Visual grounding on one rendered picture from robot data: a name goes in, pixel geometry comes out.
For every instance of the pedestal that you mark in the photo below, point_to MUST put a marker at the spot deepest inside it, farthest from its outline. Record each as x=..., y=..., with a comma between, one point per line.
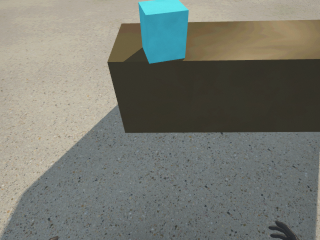
x=237, y=76

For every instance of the right robot hand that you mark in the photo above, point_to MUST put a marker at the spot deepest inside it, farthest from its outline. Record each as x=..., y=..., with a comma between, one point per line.
x=282, y=227

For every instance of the carton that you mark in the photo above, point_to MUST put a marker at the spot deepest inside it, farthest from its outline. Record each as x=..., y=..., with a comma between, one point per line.
x=164, y=25

